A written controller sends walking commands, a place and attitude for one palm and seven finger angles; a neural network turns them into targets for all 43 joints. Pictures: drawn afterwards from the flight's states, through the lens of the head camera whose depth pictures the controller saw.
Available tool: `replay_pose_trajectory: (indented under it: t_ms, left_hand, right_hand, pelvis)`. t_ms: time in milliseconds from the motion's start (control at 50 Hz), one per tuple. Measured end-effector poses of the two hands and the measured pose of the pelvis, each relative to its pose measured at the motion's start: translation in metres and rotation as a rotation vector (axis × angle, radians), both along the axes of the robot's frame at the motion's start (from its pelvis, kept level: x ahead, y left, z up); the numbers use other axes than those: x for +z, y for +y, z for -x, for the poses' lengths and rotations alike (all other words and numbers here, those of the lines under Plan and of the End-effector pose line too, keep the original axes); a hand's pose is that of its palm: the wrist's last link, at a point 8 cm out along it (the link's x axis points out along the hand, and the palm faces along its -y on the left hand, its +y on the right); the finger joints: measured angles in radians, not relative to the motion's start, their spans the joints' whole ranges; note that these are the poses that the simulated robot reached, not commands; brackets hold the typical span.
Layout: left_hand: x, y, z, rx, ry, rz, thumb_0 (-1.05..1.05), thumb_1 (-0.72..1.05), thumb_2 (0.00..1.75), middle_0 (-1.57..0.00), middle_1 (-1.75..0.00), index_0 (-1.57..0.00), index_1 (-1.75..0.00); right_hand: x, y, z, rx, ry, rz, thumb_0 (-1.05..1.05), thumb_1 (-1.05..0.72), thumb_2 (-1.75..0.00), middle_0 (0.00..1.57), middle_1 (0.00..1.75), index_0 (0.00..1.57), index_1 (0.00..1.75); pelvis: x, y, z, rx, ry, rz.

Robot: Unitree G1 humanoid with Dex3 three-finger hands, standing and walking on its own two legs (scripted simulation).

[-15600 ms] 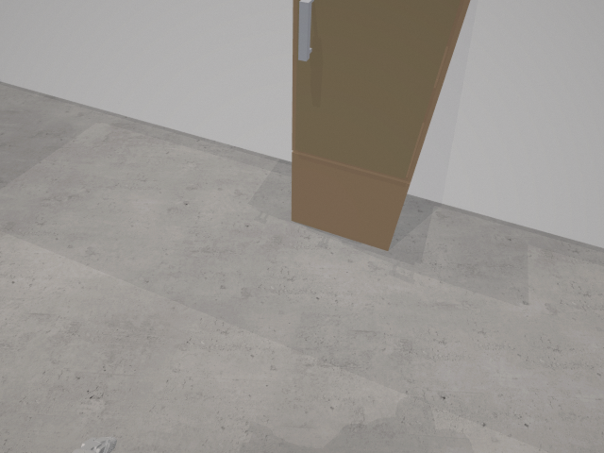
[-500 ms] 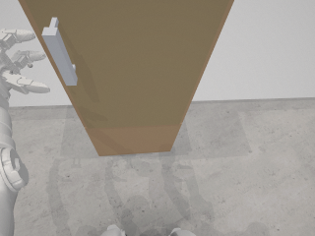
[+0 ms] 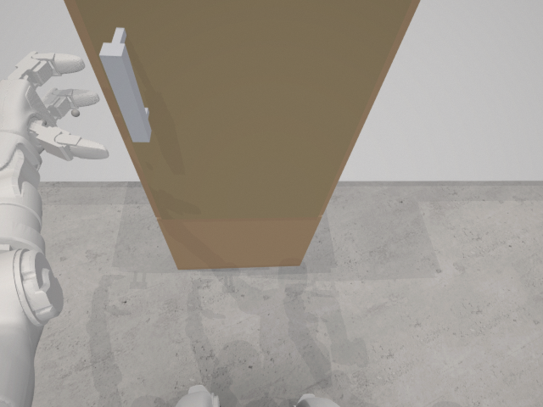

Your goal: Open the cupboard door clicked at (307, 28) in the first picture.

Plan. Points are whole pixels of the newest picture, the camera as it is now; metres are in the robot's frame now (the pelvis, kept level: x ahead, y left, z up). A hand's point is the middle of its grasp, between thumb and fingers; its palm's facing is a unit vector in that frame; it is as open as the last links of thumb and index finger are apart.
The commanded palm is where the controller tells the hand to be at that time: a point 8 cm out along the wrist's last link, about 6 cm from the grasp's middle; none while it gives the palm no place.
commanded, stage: move the hooked fingers beside the handle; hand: left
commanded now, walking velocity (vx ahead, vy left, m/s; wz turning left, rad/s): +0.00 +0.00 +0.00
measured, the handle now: (131, 88) +0.54 +0.17 +0.13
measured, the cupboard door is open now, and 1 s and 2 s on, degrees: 0 0 1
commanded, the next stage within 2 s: slide the fingers in behind the handle in 0.04 s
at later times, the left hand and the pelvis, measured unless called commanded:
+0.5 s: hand (94, 108) +0.51 +0.22 +0.12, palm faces +0.00 -1.00 +0.00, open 14.0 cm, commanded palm +0.49 +0.25 +0.13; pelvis +0.00 +0.00 +0.00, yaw -1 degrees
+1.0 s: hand (103, 115) +0.49 +0.20 +0.12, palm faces +0.07 -1.00 -0.01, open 14.9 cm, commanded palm +0.48 +0.21 +0.13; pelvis +0.01 -0.01 +0.00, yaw +2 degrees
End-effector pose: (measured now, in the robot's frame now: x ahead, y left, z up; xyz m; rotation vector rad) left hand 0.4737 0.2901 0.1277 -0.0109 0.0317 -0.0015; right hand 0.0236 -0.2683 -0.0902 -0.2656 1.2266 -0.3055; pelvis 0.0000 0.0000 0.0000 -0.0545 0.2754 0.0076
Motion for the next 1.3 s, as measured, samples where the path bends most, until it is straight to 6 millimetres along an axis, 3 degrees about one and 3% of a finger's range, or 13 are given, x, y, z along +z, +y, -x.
replay_pose_trajectory:
  t_ms: [240,400,540,940,1300]
  left_hand:
    - [0.002,-0.003,-0.008,-0.019,-0.008,0.005,-0.01,-0.5,0.3,-0.3,-1.2,-0.3,-1.2]
    - [-0.005,-0.017,-0.017,-0.02,0.004,0.003,-0.01,-0.5,0.3,-0.3,-1.2,-0.3,-1.2]
    - [-0.004,-0.021,-0.013,0.013,-0.002,-0.007,-0.01,-0.5,0.3,-0.28,-1.21,-0.28,-1.19]
    - [-0.004,-0.034,0.002,0.063,-0.008,-0.019,-0.01,-0.5,0.3,-0.15,-1.14,-0.14,-1.13]
    - [-0.004,-0.044,0.012,0.094,-0.011,-0.029,-0.01,-0.5,0.3,-0.07,-1.1,-0.05,-1.09]
  right_hand:
    - [0.001,-0.003,0.059,-0.064,0.146,0.016,0.0,-0.9,-0.9,0.2,0.3,0.2,0.3]
    - [0.004,-0.001,0.071,-0.087,0.163,0.011,0.01,-0.9,-0.9,0.2,0.3,0.2,0.3]
    - [-0.001,0.003,0.058,-0.069,0.144,-0.021,0.0,-0.9,-0.9,0.2,0.3,0.2,0.3]
    - [-0.011,-0.004,-0.014,0.042,0.022,-0.056,0.0,-0.9,-0.9,0.2,0.3,0.2,0.3]
    - [-0.017,-0.006,-0.02,0.085,0.031,-0.079,0.01,-0.9,-0.9,0.2,0.3,0.2,0.3]
  pelvis:
    - [-0.002,-0.002,0.005,-0.002,0.019,0.005]
    - [-0.001,-0.001,0.003,-0.009,0.026,0.005]
    - [0.0,-0.002,-0.001,-0.006,0.02,0.002]
    - [0.002,-0.008,-0.012,0.029,-0.008,-0.007]
    - [0.002,-0.013,-0.012,0.061,-0.02,-0.013]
